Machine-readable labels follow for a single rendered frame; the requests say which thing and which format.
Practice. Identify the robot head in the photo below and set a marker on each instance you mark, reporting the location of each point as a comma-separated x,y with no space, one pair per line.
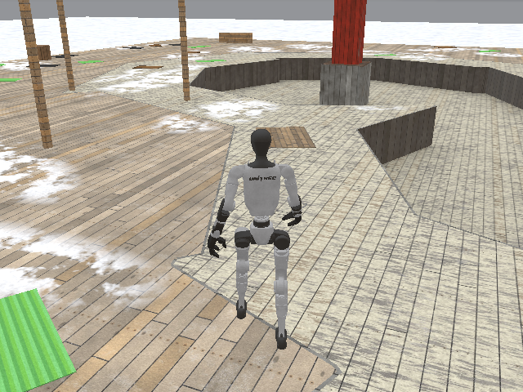
260,140

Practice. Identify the right robot thigh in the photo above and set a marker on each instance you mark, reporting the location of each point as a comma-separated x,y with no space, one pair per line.
281,242

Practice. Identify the robot right hand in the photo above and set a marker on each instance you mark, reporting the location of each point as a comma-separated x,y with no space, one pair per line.
294,222

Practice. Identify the left robot forearm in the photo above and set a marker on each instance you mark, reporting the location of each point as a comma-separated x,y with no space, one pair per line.
220,221

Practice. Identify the robot right upper arm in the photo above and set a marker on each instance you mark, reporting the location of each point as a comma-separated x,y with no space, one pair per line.
290,184

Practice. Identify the robot left upper arm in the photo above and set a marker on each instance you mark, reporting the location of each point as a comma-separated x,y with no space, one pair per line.
232,183

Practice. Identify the robot left hand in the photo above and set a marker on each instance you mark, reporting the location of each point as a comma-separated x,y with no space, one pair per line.
212,246

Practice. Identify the right robot forearm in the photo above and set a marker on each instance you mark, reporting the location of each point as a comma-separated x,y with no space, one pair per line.
297,211

